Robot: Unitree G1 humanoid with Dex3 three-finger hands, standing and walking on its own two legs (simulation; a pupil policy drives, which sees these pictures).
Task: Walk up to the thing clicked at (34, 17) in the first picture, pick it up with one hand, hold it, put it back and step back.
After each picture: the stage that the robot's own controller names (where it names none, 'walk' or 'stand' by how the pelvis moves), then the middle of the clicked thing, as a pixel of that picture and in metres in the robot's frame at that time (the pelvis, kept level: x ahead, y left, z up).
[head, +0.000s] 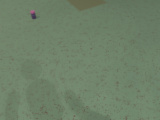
stand; (33, 14) +2.16 +0.74 -0.72
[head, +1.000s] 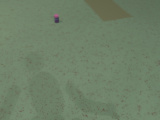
walk; (56, 18) +2.09 +0.37 -0.69
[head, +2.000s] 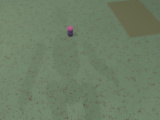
walk; (70, 31) +1.49 +0.16 -0.70
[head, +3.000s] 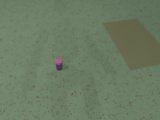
walk; (59, 64) +1.02 +0.20 -0.71
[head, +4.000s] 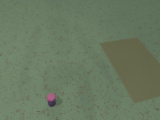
walk; (51, 100) +0.68 +0.20 -0.71
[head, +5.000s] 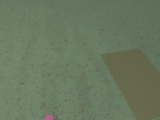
walk; out of the picture +0.52 +0.19 -0.72
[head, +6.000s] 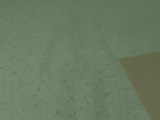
stand; out of the picture +0.45 +0.18 -0.72
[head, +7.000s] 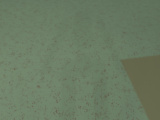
stand; out of the picture +0.44 +0.18 -0.71
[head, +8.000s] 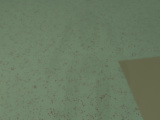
stand; out of the picture +0.44 +0.23 -0.71
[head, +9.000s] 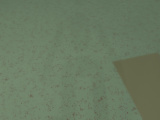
stand; out of the picture +0.40 +0.25 -0.72
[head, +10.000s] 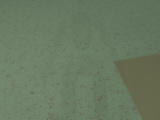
stand; out of the picture +0.42 +0.24 -0.73
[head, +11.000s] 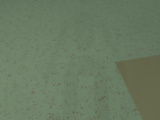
stand; out of the picture +0.42 +0.24 -0.73
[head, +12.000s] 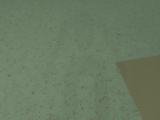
stand; out of the picture +0.41 +0.24 -0.73
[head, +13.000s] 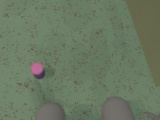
go down; (38, 71) +0.49 +0.21 -0.44
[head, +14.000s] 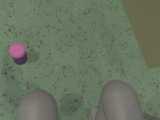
go down; (18, 54) +0.52 +0.23 -0.32
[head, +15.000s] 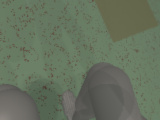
close in; out of the picture +0.51 +0.28 -0.24
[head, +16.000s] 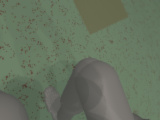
close; out of the picture +0.50 +0.30 -0.24
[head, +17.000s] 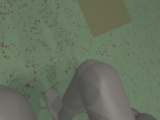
lift; out of the picture +0.47 +0.26 -0.25
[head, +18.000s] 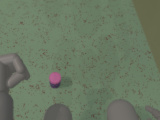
close; (55, 80) +0.47 +0.16 -0.44
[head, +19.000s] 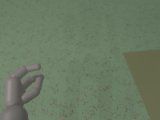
close; out of the picture +0.42 +0.16 -0.67
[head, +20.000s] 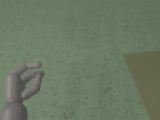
stand; out of the picture +0.42 +0.17 -0.67
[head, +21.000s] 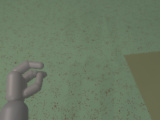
hold; out of the picture +0.41 +0.16 -0.67
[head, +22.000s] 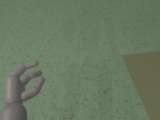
hold; out of the picture +0.42 +0.17 -0.67
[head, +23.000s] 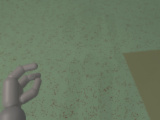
stand; out of the picture +0.42 +0.16 -0.67
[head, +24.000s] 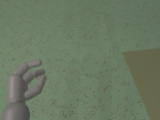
stand; out of the picture +0.42 +0.16 -0.67
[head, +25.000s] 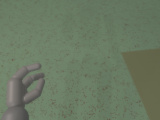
stand; out of the picture +0.42 +0.17 -0.67
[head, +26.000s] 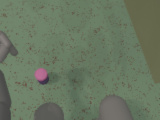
crouch; (42, 76) +0.47 +0.18 -0.43
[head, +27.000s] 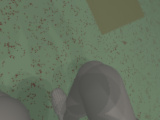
lower; out of the picture +0.48 +0.24 -0.24
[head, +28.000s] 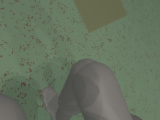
lower; out of the picture +0.47 +0.26 -0.24
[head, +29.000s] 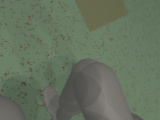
lower; out of the picture +0.47 +0.26 -0.24
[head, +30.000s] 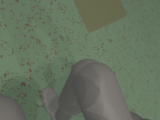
lower; out of the picture +0.47 +0.26 -0.24
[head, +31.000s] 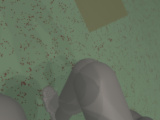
loosen; out of the picture +0.47 +0.26 -0.24
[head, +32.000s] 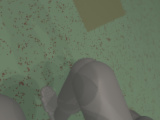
open; out of the picture +0.43 +0.20 -0.25
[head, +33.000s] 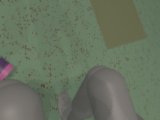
stand; out of the picture +0.41 +0.17 -0.28
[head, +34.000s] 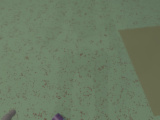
stand; out of the picture +0.35 +0.13 -0.62
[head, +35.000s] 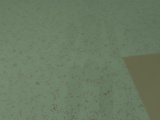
stand; out of the picture +0.33 +0.13 -0.69
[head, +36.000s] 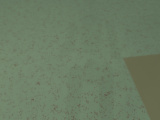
stand; out of the picture +0.32 +0.13 -0.69
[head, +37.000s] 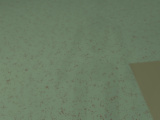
stand; out of the picture +0.34 +0.13 -0.75
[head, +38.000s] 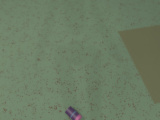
walk; (73, 114) +0.43 +0.07 -0.72
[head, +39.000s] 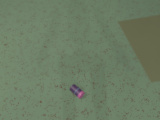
walk; (76, 91) +0.64 +0.08 -0.72
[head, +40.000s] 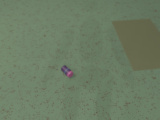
stand; (67, 71) +0.94 +0.15 -0.73
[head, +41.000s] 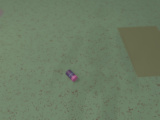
stand; (71, 75) +0.96 +0.11 -0.74
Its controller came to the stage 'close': yes
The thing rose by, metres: 0.01
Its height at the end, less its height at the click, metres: -0.02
